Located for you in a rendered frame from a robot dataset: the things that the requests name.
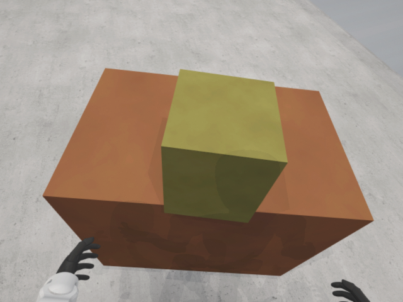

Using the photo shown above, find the carton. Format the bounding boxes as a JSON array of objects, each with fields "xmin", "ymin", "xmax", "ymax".
[{"xmin": 161, "ymin": 69, "xmax": 288, "ymax": 223}]

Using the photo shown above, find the robot left hand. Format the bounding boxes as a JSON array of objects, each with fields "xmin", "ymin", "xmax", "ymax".
[{"xmin": 56, "ymin": 237, "xmax": 101, "ymax": 280}]

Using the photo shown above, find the pedestal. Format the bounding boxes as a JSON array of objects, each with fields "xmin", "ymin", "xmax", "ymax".
[{"xmin": 43, "ymin": 68, "xmax": 374, "ymax": 276}]

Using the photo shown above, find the robot left forearm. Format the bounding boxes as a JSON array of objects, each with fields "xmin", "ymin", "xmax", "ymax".
[{"xmin": 36, "ymin": 272, "xmax": 79, "ymax": 302}]

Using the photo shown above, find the robot right hand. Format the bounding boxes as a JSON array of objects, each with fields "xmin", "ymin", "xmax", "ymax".
[{"xmin": 331, "ymin": 279, "xmax": 370, "ymax": 302}]

